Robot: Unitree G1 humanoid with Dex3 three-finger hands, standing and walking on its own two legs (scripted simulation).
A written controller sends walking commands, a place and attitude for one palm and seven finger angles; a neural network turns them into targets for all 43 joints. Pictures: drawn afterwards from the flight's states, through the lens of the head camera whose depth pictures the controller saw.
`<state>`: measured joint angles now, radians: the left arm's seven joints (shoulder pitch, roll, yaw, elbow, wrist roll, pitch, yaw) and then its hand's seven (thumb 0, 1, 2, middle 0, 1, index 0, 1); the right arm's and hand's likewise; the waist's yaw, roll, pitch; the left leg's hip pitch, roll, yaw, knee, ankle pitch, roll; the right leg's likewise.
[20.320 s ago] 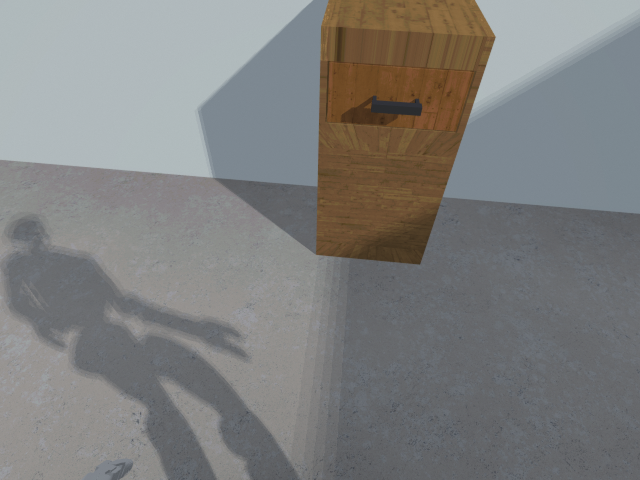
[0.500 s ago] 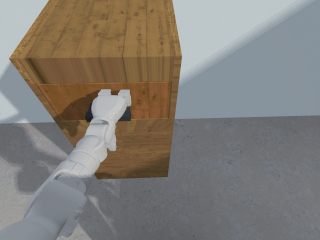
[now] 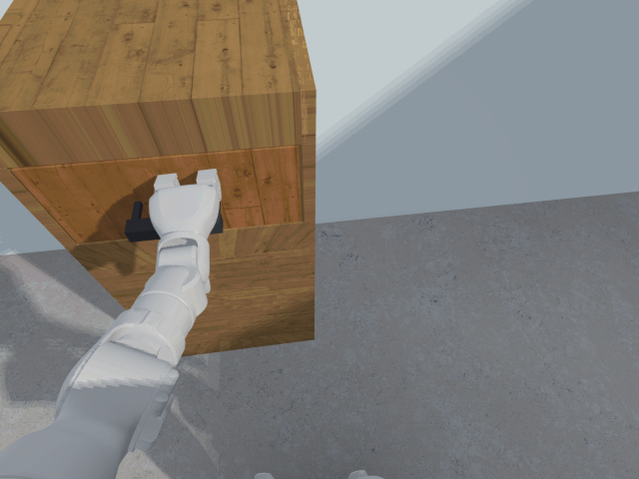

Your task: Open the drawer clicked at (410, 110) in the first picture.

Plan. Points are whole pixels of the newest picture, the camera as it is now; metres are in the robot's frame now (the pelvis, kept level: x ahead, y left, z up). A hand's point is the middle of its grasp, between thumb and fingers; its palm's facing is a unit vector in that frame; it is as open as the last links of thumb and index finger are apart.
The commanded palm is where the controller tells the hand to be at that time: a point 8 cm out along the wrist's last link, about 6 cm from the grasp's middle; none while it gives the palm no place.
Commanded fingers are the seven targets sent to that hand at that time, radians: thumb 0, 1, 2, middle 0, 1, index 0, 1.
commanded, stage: lower the fingers behind the handle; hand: left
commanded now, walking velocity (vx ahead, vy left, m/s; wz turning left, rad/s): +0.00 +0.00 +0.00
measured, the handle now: (176, 215) +0.51 +0.19 -0.01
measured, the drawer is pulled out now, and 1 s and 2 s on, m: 0.00 0.00 0.00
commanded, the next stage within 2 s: lift the fingers back up to retry in 0.64 s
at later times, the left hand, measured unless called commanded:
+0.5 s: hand (196, 235) +0.46 +0.16 +0.00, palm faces +0.02 +0.01 -1.00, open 13.9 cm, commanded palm +0.43 +0.17 +0.02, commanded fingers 0.00 -0.50 0.30 -0.30 -1.20 -0.30 -1.20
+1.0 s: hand (194, 235) +0.46 +0.16 +0.00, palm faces +0.01 -0.03 -1.00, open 14.0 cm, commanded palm +0.43 +0.15 +0.06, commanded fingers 0.00 -0.50 0.30 -0.30 -1.20 -0.30 -1.20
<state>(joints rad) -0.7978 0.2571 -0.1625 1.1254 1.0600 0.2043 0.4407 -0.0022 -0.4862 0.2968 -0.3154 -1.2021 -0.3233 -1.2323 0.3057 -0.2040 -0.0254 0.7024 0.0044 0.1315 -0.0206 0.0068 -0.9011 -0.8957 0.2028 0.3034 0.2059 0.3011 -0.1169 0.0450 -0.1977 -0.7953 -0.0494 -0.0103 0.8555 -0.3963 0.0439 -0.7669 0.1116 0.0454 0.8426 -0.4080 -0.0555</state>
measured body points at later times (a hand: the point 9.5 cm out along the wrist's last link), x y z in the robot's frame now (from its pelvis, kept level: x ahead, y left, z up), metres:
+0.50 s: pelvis -0.02 +0.01 -0.02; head +0.07 +0.01 +0.42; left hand +0.45 +0.15 +0.05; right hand +0.04 -0.24 -0.15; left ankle +0.00 +0.09 -0.69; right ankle -0.01 -0.09 -0.69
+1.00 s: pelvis -0.02 +0.03 -0.01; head +0.07 +0.03 +0.43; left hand +0.45 +0.16 +0.05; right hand +0.01 -0.23 -0.14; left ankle +0.00 +0.09 -0.69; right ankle -0.01 -0.09 -0.69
